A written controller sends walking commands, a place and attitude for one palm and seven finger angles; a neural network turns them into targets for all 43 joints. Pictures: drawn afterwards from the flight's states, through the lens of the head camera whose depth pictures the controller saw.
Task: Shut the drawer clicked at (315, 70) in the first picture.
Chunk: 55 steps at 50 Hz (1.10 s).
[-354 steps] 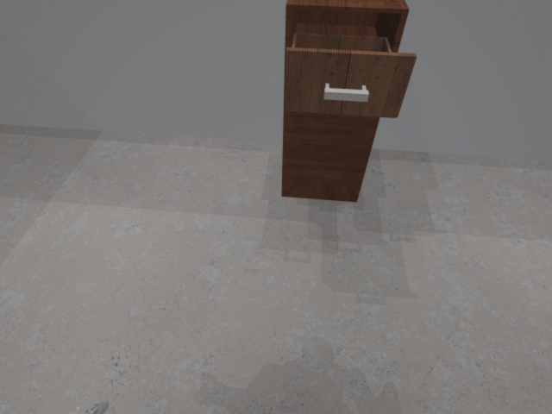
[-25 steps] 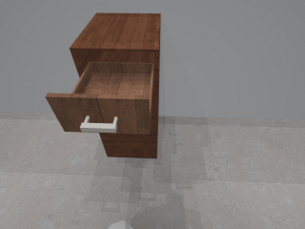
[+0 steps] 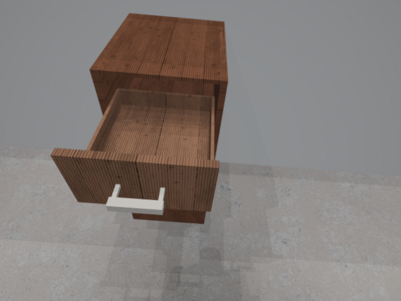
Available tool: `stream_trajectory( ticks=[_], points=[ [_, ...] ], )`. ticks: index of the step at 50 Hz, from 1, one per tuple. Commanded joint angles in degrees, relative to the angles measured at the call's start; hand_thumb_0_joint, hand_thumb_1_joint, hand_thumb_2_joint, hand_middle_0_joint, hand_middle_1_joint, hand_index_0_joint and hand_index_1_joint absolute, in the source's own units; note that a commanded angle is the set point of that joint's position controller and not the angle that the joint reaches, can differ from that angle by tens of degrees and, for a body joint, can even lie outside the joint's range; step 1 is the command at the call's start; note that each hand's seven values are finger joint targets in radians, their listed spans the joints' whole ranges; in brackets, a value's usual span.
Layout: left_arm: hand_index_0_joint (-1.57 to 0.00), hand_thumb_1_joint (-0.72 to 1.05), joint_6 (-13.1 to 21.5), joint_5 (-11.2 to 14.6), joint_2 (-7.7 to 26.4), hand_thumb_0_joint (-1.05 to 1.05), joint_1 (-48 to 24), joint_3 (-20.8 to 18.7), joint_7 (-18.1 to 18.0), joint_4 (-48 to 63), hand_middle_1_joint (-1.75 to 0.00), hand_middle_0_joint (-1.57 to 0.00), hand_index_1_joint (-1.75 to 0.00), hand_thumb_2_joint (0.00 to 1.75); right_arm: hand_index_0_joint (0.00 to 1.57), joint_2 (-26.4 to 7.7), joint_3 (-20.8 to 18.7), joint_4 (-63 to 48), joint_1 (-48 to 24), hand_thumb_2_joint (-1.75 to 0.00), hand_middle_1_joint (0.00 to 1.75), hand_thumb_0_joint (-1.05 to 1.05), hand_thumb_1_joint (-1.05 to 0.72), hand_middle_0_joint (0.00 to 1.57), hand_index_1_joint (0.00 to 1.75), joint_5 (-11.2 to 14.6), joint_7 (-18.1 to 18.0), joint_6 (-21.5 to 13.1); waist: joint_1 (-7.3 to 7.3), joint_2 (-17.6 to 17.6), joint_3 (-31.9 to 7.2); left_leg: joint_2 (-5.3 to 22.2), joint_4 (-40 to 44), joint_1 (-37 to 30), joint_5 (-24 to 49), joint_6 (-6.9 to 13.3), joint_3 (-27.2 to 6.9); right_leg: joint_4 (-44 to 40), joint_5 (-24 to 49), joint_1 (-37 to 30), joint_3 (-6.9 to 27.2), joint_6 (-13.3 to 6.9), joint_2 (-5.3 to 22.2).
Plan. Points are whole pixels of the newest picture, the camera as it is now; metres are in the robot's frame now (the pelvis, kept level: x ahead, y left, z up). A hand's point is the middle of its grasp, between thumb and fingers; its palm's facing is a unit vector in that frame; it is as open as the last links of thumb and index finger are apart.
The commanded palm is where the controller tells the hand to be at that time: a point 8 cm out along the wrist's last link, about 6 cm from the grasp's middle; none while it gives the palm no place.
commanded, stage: come to a stop and stand still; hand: left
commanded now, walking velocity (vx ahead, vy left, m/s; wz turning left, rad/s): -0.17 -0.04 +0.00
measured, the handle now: (137, 197) +0.32 +0.16 +0.01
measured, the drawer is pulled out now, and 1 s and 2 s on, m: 0.30 0.30 0.30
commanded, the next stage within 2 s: look again from close up in 0.72 s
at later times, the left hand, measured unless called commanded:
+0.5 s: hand out of the picture +0.04 +0.16 -0.18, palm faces +0.07 -0.97 -0.21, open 7.3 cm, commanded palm none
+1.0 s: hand out of the picture -0.05 +0.14 -0.18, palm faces +0.03 -0.98 -0.20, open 7.4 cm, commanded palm none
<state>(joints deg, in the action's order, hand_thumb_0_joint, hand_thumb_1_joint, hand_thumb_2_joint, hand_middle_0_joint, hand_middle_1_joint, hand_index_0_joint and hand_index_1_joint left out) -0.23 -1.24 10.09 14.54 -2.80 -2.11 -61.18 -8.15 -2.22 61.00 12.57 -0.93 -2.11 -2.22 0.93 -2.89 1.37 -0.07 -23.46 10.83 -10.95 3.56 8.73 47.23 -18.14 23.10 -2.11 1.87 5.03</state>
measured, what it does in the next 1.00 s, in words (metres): steps on the spot: right foot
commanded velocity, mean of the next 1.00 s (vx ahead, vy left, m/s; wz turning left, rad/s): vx -0.01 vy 0.03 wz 0.00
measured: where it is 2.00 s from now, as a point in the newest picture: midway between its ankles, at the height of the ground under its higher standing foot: outside the picture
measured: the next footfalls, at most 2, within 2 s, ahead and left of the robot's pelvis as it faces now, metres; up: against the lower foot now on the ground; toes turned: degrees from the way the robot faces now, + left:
right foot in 0.14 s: +0.07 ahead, -0.14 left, +0.00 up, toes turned -4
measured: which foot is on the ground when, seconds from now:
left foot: down 0.00-1.00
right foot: up 0.00-0.12, down 0.14-1.00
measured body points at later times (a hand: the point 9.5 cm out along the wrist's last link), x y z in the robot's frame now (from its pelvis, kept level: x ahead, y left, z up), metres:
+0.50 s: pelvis -0.01 -0.03 +0.00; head +0.00 -0.03 +0.45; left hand +0.04 +0.21 -0.16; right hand -0.02 -0.25 -0.16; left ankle -0.03 +0.10 -0.74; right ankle +0.03 -0.14 -0.74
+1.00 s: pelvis -0.01 -0.02 -0.01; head -0.02 -0.04 +0.44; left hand -0.05 +0.19 -0.16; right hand -0.01 -0.24 -0.17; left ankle -0.03 +0.10 -0.74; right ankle +0.03 -0.14 -0.74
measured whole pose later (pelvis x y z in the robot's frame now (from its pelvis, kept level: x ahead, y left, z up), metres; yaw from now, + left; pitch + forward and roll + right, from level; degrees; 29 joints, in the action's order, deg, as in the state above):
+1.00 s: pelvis -0.01 -0.02 -0.01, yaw -1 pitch -2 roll +1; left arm 0.6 -0.9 7.0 20.2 0.7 -2.3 -65.3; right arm -8.5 -0.7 61.4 17.9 -0.7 -0.8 -0.5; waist 0.0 1.1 1.0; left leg 1.0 -28.5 9.7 -16.8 -0.3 3.5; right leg 29.7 -12.3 15.5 -3.0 -0.1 2.3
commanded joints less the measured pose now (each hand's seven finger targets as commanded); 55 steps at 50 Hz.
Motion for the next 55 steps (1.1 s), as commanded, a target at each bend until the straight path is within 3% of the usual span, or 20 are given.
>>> stream_trajectory(
  ticks=[1,5,6,7,9,12,16,18,21,22,24,31,39,40,41,42,43,45,47,55],
  points=[
    [-0.20,0.90,-1.56,0.05,1.39,0.00,5.14,0.48,-0.01,0.77,-0.30,-0.20,-0.30,0.90,0.20,-7.07,-1.16,-1.46,1.94,-0.90,0.30,0.00,-0.90,0.20,0.30,-0.11,-0.47,0.86,-0.19,10.53,2.26,16.69,7.08,3.51,22.58,5.61,-11.52,-5.77,-1.51,-5.80,-0.60,0.24,-0.61],
    [-0.20,0.90,-0.78,0.00,3.14,0.00,5.43,-0.06,-0.22,1.59,-0.30,-0.20,-0.30,0.90,0.20,-7.22,-1.92,-0.97,2.95,-0.90,0.30,0.00,-0.90,0.20,0.30,0.15,-0.33,1.58,0.76,8.75,0.41,13.40,0.49,2.51,20.69,2.35,-10.53,-20.33,10.19,-11.86,-0.01,-0.75,-0.76],
    [-0.20,0.90,-0.20,-0.08,4.92,0.00,5.29,-0.20,-0.39,1.83,-0.30,-0.20,-0.30,0.90,0.20,-5.84,-1.85,-0.93,3.46,-0.90,0.30,0.00,-0.90,0.20,0.30,0.43,-0.13,1.55,0.42,4.63,0.28,10.23,-1.98,3.26,16.13,-0.16,-9.21,-23.26,19.87,-13.06,3.76,-1.81,1.35],
    [-0.20,0.90,0.21,-0.18,6.59,0.00,4.36,-0.35,-0.51,2.11,-0.30,-0.20,-0.30,0.90,0.20,-4.30,-1.71,-1.25,4.20,-0.90,0.30,0.00,-0.90,0.20,0.30,0.72,0.15,1.68,-0.62,1.60,-0.86,6.85,-4.49,4.49,7.74,-2.46,-6.54,-22.80,29.49,-13.50,8.13,-4.03,6.44],
    [-0.20,0.90,0.91,0.22,8.98,0.00,2.16,-0.87,-0.40,2.62,-0.30,-0.20,-0.30,0.90,0.20,-2.89,-1.40,-1.09,5.70,-0.90,0.30,0.00,-0.90,0.20,0.30,0.58,0.41,3.11,-1.47,-9.21,-4.19,2.57,-8.31,3.54,-7.55,-4.88,-3.95,-25.02,36.49,-12.59,13.36,-9.56,12.39],
    [-0.20,0.90,0.58,0.27,7.98,0.00,-1.12,-0.92,-0.64,3.45,-0.30,-0.20,-0.30,0.90,0.20,-3.22,-1.59,-0.79,5.99,-0.90,0.30,0.00,-0.90,0.20,0.30,0.46,0.31,3.84,-1.64,-6.46,-3.77,2.23,-14.96,4.35,-13.15,-5.14,-6.19,-26.70,32.99,-11.53,12.57,-12.46,12.87],
    [-0.20,0.90,0.30,0.12,8.20,0.00,-2.07,-1.46,-0.66,3.39,-0.30,-0.20,-0.30,0.90,0.20,-3.19,-1.38,-0.55,6.70,-0.90,0.30,0.00,-0.90,0.20,0.30,0.49,0.37,4.02,-1.01,-6.17,-2.44,2.29,-12.41,4.13,-12.08,-5.35,-6.90,-27.29,24.89,-11.00,11.93,-11.71,11.94],
    [-0.20,0.90,0.12,0.27,7.99,0.00,-2.77,-1.55,-0.63,3.32,-0.30,-0.20,-0.30,0.90,0.20,-2.65,-1.04,0.33,8.59,-0.90,0.30,0.00,-0.90,0.20,0.30,0.40,0.42,3.48,-1.57,-5.04,-2.07,2.51,-4.30,-0.14,-6.44,-5.00,-6.79,-26.59,17.47,-8.49,11.33,-9.38,10.20],
    [-0.20,0.90,-0.29,0.52,4.83,0.00,-2.57,-0.91,-0.10,3.51,-0.30,-0.20,-0.30,0.90,0.20,-4.71,-0.82,0.73,8.99,-0.90,0.30,0.00,-0.90,0.20,0.30,0.00,0.27,2.43,-0.68,2.37,-0.33,7.43,2.83,-1.41,0.04,-2.63,-11.83,-24.84,3.68,-5.46,5.32,-4.14,1.91],
    [-0.20,0.90,-0.65,0.47,4.02,0.00,-2.70,-0.68,-0.09,3.14,-0.30,-0.20,-0.30,0.90,0.20,-5.30,-0.67,0.69,7.13,-0.90,0.30,0.00,-0.90,0.20,0.30,-0.02,0.37,1.94,0.01,7.74,0.72,8.64,5.97,2.53,-1.24,-1.74,-13.82,-23.03,4.19,-7.52,3.17,-2.83,0.21],
    [-0.20,0.90,-0.70,0.28,3.51,0.00,-1.49,-0.32,0.02,1.99,-0.30,-0.20,-0.30,0.90,0.20,-5.61,-0.44,0.13,4.65,-0.90,0.30,0.00,-0.90,0.20,0.30,0.13,0.41,1.73,1.02,9.11,2.26,9.39,9.83,7.60,-6.09,-1.21,-14.44,-21.05,6.23,-12.25,1.23,-1.93,-0.69],
    [-0.20,0.90,0.14,0.25,3.65,0.00,2.23,0.59,0.12,-0.77,-0.30,-0.20,-0.30,0.90,0.20,-4.59,-0.02,1.36,6.87,-0.90,0.30,0.00,-0.90,0.20,0.30,0.32,0.37,1.64,0.14,3.88,3.61,6.75,8.98,4.12,-7.76,-2.35,-11.80,-26.34,6.71,-10.66,3.70,-2.42,0.42],
    [-0.20,0.90,1.00,0.40,2.40,0.00,5.40,1.30,-0.01,-2.72,-0.30,-0.20,-0.30,0.90,0.20,-3.42,0.60,2.56,9.18,-0.90,0.30,0.00,-0.90,0.20,0.30,0.53,0.17,1.27,-0.77,2.20,2.99,5.91,7.33,0.44,-3.90,-2.67,-9.73,-28.70,6.62,-9.00,5.01,-2.52,1.12],
    [-0.20,0.90,2.14,-0.18,4.12,0.00,9.77,2.23,-2.14,-4.22,-0.30,-0.20,-0.30,0.90,0.20,-6.96,0.85,-1.63,2.51,-0.90,0.30,0.00,-0.90,0.20,0.30,0.53,1.13,0.52,1.48,3.56,6.50,7.24,-3.33,6.23,-1.24,-4.03,-6.49,-25.21,15.94,-9.39,4.61,-2.84,3.24],
    [-0.20,0.90,2.68,0.07,5.99,0.00,8.39,2.35,-1.70,-4.01,-0.30,-0.20,-0.30,0.90,0.20,-4.98,1.34,-2.49,3.55,-0.90,0.30,0.00,-0.90,0.20,0.30,0.53,1.09,0.44,-1.08,6.21,4.26,4.38,-1.37,3.64,0.35,-4.92,-6.92,-23.58,25.14,-9.26,6.52,-4.60,4.59],
    [-0.20,0.90,2.83,0.53,6.09,0.00,8.86,2.16,-1.52,-2.35,-0.30,-0.20,-0.30,0.90,0.20,-3.29,1.18,-2.08,8.67,-0.90,0.30,0.00,-0.90,0.20,0.30,0.39,0.89,0.26,-1.88,5.14,-4.62,4.52,-1.43,0.40,-3.44,-3.92,-7.32,-22.18,20.05,-13.57,7.23,-5.31,4.55],
    [-0.20,0.90,2.73,0.59,5.75,0.00,7.28,2.35,-1.24,-1.82,-0.30,-0.20,-0.30,0.90,0.20,-3.81,1.16,-1.74,9.01,-0.90,0.30,0.00,-0.90,0.20,0.30,0.53,0.77,0.45,-2.20,4.27,-6.75,4.58,-1.73,-0.22,-2.81,-3.51,-7.82,-22.34,15.06,-13.99,6.69,-5.20,3.92],
    [-0.20,0.90,2.28,0.47,4.99,0.00,5.79,2.44,-0.71,-0.89,-0.30,-0.20,-0.30,0.90,0.20,-4.19,1.09,-1.85,8.59,-0.90,0.30,0.00,-0.90,0.20,0.30,0.51,0.87,1.10,-2.19,0.13,-0.88,4.36,-0.68,1.83,-5.61,-3.02,-8.59,-25.66,0.51,-8.73,6.69,-4.63,2.76],
    [-0.20,0.90,1.75,0.35,4.42,0.00,5.04,2.44,-0.53,-0.23,-0.30,-0.20,-0.30,0.90,0.20,-4.47,1.15,-1.92,9.12,-0.90,0.30,0.00,-0.90,0.20,0.30,0.29,0.96,1.27,-2.24,0.02,4.22,4.70,1.13,4.25,-6.89,-2.61,-9.50,-25.93,-3.28,-5.55,5.87,-4.20,1.73],
    [-0.20,0.90,1.90,0.62,4.06,0.00,6.09,2.34,-0.28,0.54,-0.30,-0.20,-0.30,0.90,0.20,-4.81,1.72,-1.19,9.78,-0.90,0.30,0.00,-0.90,0.20,0.30,0.23,1.02,0.66,-1.31,2.50,4.23,4.56,3.49,5.70,-4.22,-2.30,-10.40,-25.19,3.16,-9.33,5.12,-4.05,1.24]
  ],
)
